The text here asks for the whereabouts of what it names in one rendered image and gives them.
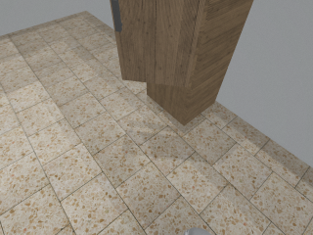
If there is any cupboard door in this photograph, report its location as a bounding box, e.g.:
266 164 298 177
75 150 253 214
110 0 205 88

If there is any handle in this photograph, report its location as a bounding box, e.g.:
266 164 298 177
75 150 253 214
111 0 123 32

